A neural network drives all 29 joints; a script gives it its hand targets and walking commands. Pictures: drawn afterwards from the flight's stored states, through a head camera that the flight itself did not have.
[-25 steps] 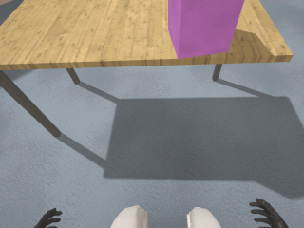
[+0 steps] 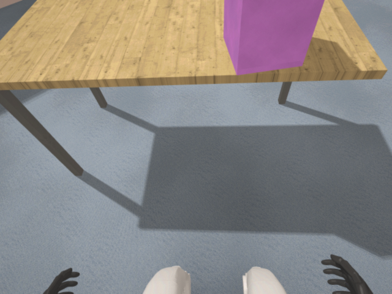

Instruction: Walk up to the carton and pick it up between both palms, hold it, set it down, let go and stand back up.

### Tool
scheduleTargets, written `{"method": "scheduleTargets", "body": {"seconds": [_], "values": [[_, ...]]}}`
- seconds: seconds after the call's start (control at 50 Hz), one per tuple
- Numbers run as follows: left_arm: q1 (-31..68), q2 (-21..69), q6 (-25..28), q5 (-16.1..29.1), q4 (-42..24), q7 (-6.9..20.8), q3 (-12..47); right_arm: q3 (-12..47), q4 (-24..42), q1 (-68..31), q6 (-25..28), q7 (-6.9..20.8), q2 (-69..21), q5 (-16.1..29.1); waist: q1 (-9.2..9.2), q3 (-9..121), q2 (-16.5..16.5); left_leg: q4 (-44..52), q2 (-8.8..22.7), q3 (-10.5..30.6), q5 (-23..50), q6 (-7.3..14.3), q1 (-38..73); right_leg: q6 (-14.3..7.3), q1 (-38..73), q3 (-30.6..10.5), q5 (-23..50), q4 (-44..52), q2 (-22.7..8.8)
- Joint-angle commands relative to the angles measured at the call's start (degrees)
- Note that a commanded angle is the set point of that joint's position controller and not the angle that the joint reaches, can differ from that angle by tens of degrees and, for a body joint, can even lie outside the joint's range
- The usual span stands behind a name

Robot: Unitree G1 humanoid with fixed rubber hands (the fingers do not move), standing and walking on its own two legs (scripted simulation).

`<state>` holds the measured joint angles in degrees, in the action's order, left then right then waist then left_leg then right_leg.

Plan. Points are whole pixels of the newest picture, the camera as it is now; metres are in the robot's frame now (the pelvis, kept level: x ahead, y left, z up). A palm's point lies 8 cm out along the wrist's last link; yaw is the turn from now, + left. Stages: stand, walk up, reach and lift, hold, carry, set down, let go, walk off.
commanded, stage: walk up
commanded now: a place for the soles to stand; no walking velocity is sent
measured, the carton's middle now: (266, 11) +0.79 -0.18 +0.12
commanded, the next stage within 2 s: none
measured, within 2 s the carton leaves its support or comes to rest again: neither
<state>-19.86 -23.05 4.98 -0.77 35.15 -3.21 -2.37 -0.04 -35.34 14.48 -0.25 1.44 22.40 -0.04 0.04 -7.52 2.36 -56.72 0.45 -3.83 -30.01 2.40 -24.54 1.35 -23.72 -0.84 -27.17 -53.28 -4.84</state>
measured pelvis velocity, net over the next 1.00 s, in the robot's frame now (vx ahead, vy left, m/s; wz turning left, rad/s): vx -0.03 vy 0.06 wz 0.03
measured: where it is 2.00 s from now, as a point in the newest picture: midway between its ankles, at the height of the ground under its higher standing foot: outside the picture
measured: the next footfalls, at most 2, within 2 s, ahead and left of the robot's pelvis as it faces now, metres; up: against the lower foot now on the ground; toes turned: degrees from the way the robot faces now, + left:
right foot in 1.36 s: +0.05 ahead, -0.07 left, +0.00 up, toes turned -2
left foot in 1.64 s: +0.04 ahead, +0.19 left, +0.00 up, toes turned +4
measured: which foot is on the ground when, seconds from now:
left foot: down 0.00-1.00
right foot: down 0.00-1.00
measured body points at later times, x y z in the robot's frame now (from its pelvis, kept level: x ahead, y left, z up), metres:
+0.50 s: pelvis +0.00 +0.02 +0.00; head +0.03 +0.00 +0.44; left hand +0.09 +0.34 -0.07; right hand +0.13 -0.26 -0.11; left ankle +0.01 +0.13 -0.69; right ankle +0.02 -0.14 -0.69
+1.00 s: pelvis -0.03 +0.06 -0.01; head +0.00 +0.03 +0.44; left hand +0.06 +0.39 -0.07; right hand +0.11 -0.22 -0.12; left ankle +0.01 +0.15 -0.69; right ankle +0.01 -0.12 -0.69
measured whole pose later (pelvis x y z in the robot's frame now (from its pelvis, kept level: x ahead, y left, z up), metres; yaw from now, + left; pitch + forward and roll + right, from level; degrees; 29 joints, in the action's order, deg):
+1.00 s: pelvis -0.03 +0.06 -0.01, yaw +1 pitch -4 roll +0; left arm -19.7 -23.1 3.6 -0.8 35.2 -3.7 -2.6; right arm 0.0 -35.3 14.5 -0.9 2.1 22.6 0.0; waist 0.0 -7.5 4.7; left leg -55.5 0.5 -3.9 -28.6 2.7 -24.6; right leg 1.3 -24.6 0.0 -26.8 -55.3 -7.0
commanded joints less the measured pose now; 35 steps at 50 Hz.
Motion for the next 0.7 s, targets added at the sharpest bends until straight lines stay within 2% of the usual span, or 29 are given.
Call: {"method": "scheduleTargets", "body": {"seconds": [0.0, 0.02, 0.04, 0.06, 0.08, 0.1, 0.12, 0.14, 0.18, 0.22, 0.24, 0.26, 0.28, 0.3, 0.32, 0.34, 0.36, 0.38, 0.42, 0.46, 0.48, 0.5, 0.52, 0.54, 0.56, 0.62, 0.64, 0.66, 0.68], "values": [[-0.8, -21.2, 0.5, -0.9, 1.5, -1.7, -6.0, -7.9, 0.9, 1.7, 1.6, 0.6, 13.9, -1.0, -1.17, 7.3, -10.6, 5.1, 1.6, 3.4, 1.1, 0.2, -3.6, -15.4, 2.1, -18.1, 22.0, 15.9, -11.9], [1.5, -20.4, 0.1, -0.7, 1.1, -1.5, -5.5, -8.3, -0.3, 5.1, 1.9, 0.4, 14.2, -0.8, -3.04, 8.3, -10.5, 10.1, 1.0, 3.8, 5.6, 0.2, 2.7, -13.3, -1.7, -14.9, 20.1, 12.2, -9.7], [2.8, -17.9, -0.1, -0.1, 0.4, -1.3, -4.8, -8.7, -1.1, 8.1, 2.2, 0.1, 15.6, -1.4, -4.69, 8.6, -5.1, 17.2, 2.9, 9.2, 8.3, 0.8, 8.0, -9.8, -7.0, -9.0, 16.8, 5.1, -6.2], [4.8, -13.4, -0.5, 0.8, -0.8, -1.4, -3.8, -9.4, -1.0, 10.1, 2.7, -0.4, 18.7, -2.2, -5.81, 8.8, 7.0, 29.2, 10.9, 25.6, 9.4, 3.3, 14.0, -4.5, -16.0, 1.5, 10.4, -9.4, 1.2], [4.3, -12.1, -1.0, 0.8, -0.8, -1.9, -3.5, -9.6, -0.3, 8.6, 3.0, -0.8, 21.3, -1.8, -5.23, 7.4, 5.5, 34.3, 19.0, 36.0, 13.7, 7.0, 14.5, -3.1, -20.9, 3.4, -7.8, -11.0, 4.4], [5.0, -15.7, -1.5, 0.5, 0.0, -2.1, -4.1, -9.7, -1.2, 7.9, 3.0, -0.9, 21.4, -1.5, -5.41, 6.5, 3.4, 34.6, 20.4, 37.9, 12.1, 8.0, 11.9, -2.9, -18.9, -0.4, -9.7, -12.2, 2.5], [4.0, -16.2, -1.4, 0.7, 0.5, -1.8, -4.3, -9.4, -0.8, 5.7, 2.9, -1.1, 20.1, -1.5, -3.92, 4.6, 1.7, 32.9, 19.1, 35.1, 15.5, 8.1, 12.1, -2.9, -18.1, -0.1, -8.8, -11.2, 1.8], [3.1, -15.4, -1.2, 0.7, 0.8, -1.4, -4.1, -9.0, -0.4, 4.6, 3.0, -1.4, 19.2, -1.8, -3.51, 4.8, 2.6, 30.3, 17.7, 31.3, 22.8, 7.8, 14.1, -2.8, -18.1, 0.5, -7.9, -9.0, 0.9], [-0.1, -14.9, -0.9, 0.8, 1.7, -1.1, -4.5, -8.2, 0.4, 3.9, 2.6, -1.3, 17.5, -2.0, -2.61, 6.7, 5.5, 27.4, 16.0, 26.2, 30.2, 7.8, 13.6, -2.9, -13.5, 2.0, -7.4, -5.0, 1.3], [-1.7, -14.0, -0.5, 0.7, 2.0, -1.0, -4.4, -8.0, 1.0, 3.0, 2.4, -1.1, 17.5, -2.0, -1.72, 7.8, 6.8, 25.6, 15.7, 23.3, 32.2, 8.9, 11.3, -3.5, -9.0, 3.9, -6.0, -0.7, 1.7], [-2.7, -14.0, -0.2, 0.7, 2.2, -1.1, -4.4, -7.9, 1.2, 1.6, 2.1, -1.0, 17.2, -1.9, -0.67, 7.7, 6.9, 23.4, 14.4, 20.4, 30.8, 9.3, 8.5, -3.8, -5.0, 4.9, -2.3, 4.3, 2.3], [-5.5, -14.2, 0.3, 0.3, 2.8, -1.2, -4.6, -7.6, 1.8, -0.4, 1.7, -0.8, 17.0, -1.8, 0.94, 8.7, 5.5, 19.6, 12.5, 16.2, 28.9, 8.5, 4.4, -4.7, 1.4, 5.4, 4.2, 10.5, 2.8], [-7.5, -15.3, 1.0, -0.4, 3.6, -1.3, -4.9, -6.9, 2.5, -2.7, 1.5, -0.5, 14.6, -1.3, 2.92, 9.5, 2.9, 13.8, 9.5, 12.3, 25.3, 6.4, -2.6, -5.9, 9.4, 2.2, 9.6, 13.5, 3.0], [-10.8, -18.6, 1.5, -1.2, 4.5, -1.8, -6.1, -6.4, 3.9, -4.3, 1.3, -0.2, 12.1, -1.0, 4.74, 11.0, -4.6, 1.8, 5.4, 6.9, 23.4, 2.7, -12.3, -9.1, 16.6, -11.9, 11.6, 17.3, -5.0], [-11.2, -23.1, 1.5, -1.0, 4.0, -1.9, -7.3, -6.4, 4.8, -5.0, 1.0, -0.6, 11.0, -0.8, 5.09, 10.9, -13.1, -7.5, 0.4, 3.6, 11.2, -0.7, -16.8, -16.4, 15.9, -31.1, 14.4, 23.6, -15.6], [-9.6, -23.7, 1.4, -0.6, 3.2, -1.9, -7.4, -7.0, 4.5, -6.1, 0.5, -1.0, 13.3, -1.1, 4.74, 8.9, -11.7, -8.4, 1.0, 6.0, -8.6, -0.6, -18.9, -21.0, 14.6, -35.7, 17.7, 25.4, -20.8], [-6.3, -24.0, 1.4, -0.8, 2.6, -1.9, -7.2, -7.1, 4.2, -5.6, 0.5, -0.7, 14.3, -1.3, 3.37, 7.9, -10.0, -8.3, 2.6, 7.3, -9.6, -0.8, -17.9, -21.6, 12.9, -33.3, 18.6, 24.2, -20.8], [-4.5, -23.4, 1.2, -1.0, 2.4, -2.2, -7.0, -7.3, 3.7, -4.9, 0.7, -0.3, 14.5, -1.3, 2.37, 6.2, -9.3, -7.1, 3.1, 7.1, -9.0, -0.7, -16.0, -21.0, 10.1, -29.8, 20.1, 22.7, -19.0], [-2.1, -21.7, 0.9, -0.9, 1.9, -2.1, -6.1, -7.8, 2.1, -1.3, 1.4, 0.1, 14.2, -1.0, 0.29, 5.9, -10.7, -0.9, 2.7, 4.9, -4.5, -0.1, -10.1, -17.5, 5.8, -22.0, 25.1, 18.4, -14.7], [1.0, -20.8, 0.4, -0.5, 1.1, -1.7, -5.6, -8.3, -0.2, 4.7, 1.9, 0.3, 14.1, -0.8, -2.80, 9.0, -10.2, 8.1, 1.2, 3.2, 6.3, 0.2, 1.1, -14.0, -0.2, -15.3, 22.1, 12.7, -10.6], [1.9, -19.2, 0.0, 0.1, 0.9, -1.9, -5.4, -8.8, 0.0, 6.1, 1.8, 0.3, 15.5, -1.8, -3.93, 7.7, -6.9, 12.6, 2.0, 6.2, 12.8, 0.2, 4.0, -11.2, -4.0, -11.0, 23.3, 7.1, -7.9], [2.8, -16.2, -0.4, 1.0, 0.1, -2.0, -4.6, -9.5, 0.0, 8.0, 2.0, 0.0, 17.9, -2.4, -4.51, 8.2, 1.3, 21.1, 7.8, 17.3, 17.2, 2.0, 9.2, -6.7, -10.1, -3.2, 20.0, -3.7, -3.0], [3.2, -13.0, -0.9, 1.5, -0.6, -2.3, -3.8, -9.9, 0.8, 7.8, 2.1, -0.3, 20.5, -2.4, -4.77, 8.3, 7.6, 29.9, 15.3, 29.8, 20.3, 6.1, 14.4, -3.2, -18.4, 5.5, 1.4, -10.7, 3.0], [5.4, -15.3, -1.5, 1.2, -0.1, -2.7, -4.3, -9.9, -0.3, 8.2, 2.2, -0.5, 21.4, -1.8, -5.85, 7.4, 5.2, 31.5, 19.5, 35.1, 22.8, 9.2, 12.5, -3.1, -18.4, 2.5, -10.9, -12.5, 3.2], [3.8, -15.8, -1.5, 1.1, 0.4, -2.7, -4.4, -9.8, -0.1, 6.7, 2.2, -0.7, 20.6, -1.7, -4.55, 5.6, 3.5, 31.5, 19.1, 34.8, 24.4, 9.2, 12.2, -3.3, -18.0, 1.4, -11.1, -12.8, 2.5], [-0.4, -14.5, -1.0, 1.2, 1.7, -2.0, -4.1, -8.7, 0.8, 4.0, 1.8, -1.2, 17.8, -2.3, -2.96, 6.4, 6.0, 26.4, 15.3, 25.4, 35.8, 7.8, 13.6, -3.3, -14.7, 2.7, -7.3, -7.2, 1.2], [-1.6, -14.4, -0.8, 1.3, 1.8, -1.9, -4.3, -8.6, 1.2, 3.5, 1.6, -1.1, 17.8, -2.5, -2.58, 7.1, 8.1, 25.3, 15.0, 23.7, 38.0, 8.4, 13.3, -3.4, -12.8, 4.1, -6.9, -5.1, 1.6], [-2.4, -14.4, -0.7, 1.3, 2.2, -1.9, -4.5, -8.4, 1.4, 3.1, 1.5, -1.0, 17.6, -2.4, -2.41, 7.4, 8.0, 24.4, 14.6, 22.2, 39.0, 9.0, 11.3, -3.3, -10.1, 4.7, -5.6, -3.2, 1.9], [-3.9, -13.7, -0.4, 1.1, 2.3, -1.9, -4.4, -8.3, 1.8, 1.9, 1.2, -0.9, 17.1, -2.3, -1.07, 7.3, 7.5, 23.2, 14.3, 20.4, 38.2, 9.6, 9.7, -3.8, -6.7, 5.9, -3.1, 1.3, 2.5]]}}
